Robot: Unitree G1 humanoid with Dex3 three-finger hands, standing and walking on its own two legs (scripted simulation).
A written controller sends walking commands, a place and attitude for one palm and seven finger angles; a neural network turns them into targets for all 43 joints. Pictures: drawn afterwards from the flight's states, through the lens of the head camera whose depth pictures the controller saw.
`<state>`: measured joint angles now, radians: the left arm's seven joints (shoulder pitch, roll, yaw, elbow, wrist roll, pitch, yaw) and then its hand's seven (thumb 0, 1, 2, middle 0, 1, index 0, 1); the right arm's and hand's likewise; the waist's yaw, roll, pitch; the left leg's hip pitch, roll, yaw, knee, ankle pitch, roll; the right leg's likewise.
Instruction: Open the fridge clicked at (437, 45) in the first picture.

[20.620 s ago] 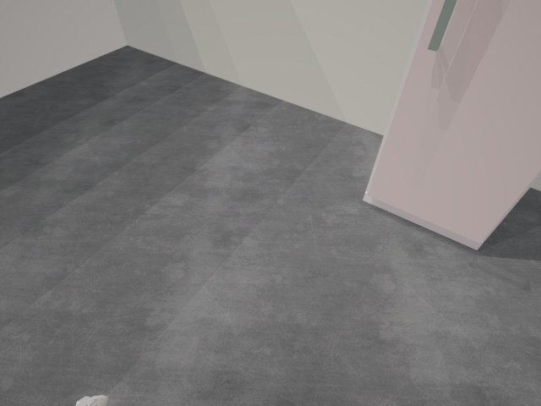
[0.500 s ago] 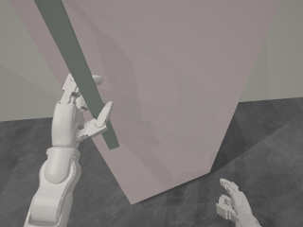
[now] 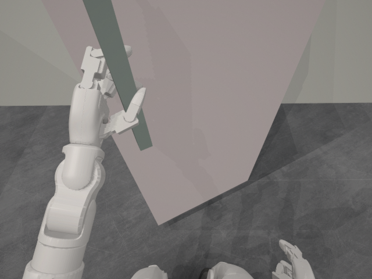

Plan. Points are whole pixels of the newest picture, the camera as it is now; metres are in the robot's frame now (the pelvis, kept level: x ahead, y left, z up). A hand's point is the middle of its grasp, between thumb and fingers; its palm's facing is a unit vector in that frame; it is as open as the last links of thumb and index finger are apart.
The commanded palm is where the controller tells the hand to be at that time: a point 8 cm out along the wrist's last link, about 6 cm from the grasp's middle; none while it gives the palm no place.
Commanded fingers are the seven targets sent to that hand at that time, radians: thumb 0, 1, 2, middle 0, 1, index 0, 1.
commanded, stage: walk backward, drawing the door open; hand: left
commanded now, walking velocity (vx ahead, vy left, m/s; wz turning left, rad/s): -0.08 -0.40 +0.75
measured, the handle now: (114, 59) +0.39 +0.08 +0.27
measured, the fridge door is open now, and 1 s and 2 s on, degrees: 27 52 61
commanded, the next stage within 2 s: stop walking and hold the door back in 1.18 s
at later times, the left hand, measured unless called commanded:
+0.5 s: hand (172, 145) +0.27 +0.00 +0.21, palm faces +0.26 -0.94 -0.23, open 8.3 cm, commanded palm +0.23 +0.05 +0.22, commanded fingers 0.00 0.90 0.90 -0.45 -1.40 -0.45 -1.40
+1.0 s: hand (251, 176) +0.22 -0.09 +0.22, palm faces +0.74 -0.65 -0.18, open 7.6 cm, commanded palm +0.16 -0.08 +0.22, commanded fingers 0.00 0.90 0.90 -0.45 -1.40 -0.45 -1.40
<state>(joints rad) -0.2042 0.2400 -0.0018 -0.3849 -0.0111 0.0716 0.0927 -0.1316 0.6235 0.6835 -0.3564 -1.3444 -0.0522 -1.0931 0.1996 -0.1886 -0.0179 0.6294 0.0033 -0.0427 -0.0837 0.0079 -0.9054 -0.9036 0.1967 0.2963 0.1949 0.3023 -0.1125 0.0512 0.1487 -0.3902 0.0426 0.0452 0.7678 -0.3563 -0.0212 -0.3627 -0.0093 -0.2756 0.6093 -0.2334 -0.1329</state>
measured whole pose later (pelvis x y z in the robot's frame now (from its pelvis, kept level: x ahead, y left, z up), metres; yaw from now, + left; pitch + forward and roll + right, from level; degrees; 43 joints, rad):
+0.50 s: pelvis +0.01 -0.20 +0.01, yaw +24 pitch -1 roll +0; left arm -0.22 0.26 0.00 -0.43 -0.05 -0.06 -0.05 -0.19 0.52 0.84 -0.46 -1.37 -0.08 -1.11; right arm 0.00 -0.18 -0.04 0.62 -0.01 -0.10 -0.04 0.01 -0.91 -0.90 0.20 0.30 0.20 0.30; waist -0.02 0.01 0.23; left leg -0.35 0.07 -0.09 0.57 -0.21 -0.06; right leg -0.51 0.07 -0.01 1.18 -0.51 0.02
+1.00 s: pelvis +0.10 -0.40 +0.02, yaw +52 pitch +0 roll -2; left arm -0.10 0.25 -0.01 -0.52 -0.04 -0.06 0.03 -0.14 0.56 0.83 -0.51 -1.41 -0.13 -1.27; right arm 0.08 -0.14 -0.01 0.61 -0.01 -0.07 -0.04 0.01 -0.90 -0.90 0.20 0.30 0.20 0.30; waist -0.01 0.03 0.24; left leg -0.28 0.10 0.02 0.52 -0.24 -0.02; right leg -0.58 0.00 -0.04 1.08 -0.37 0.03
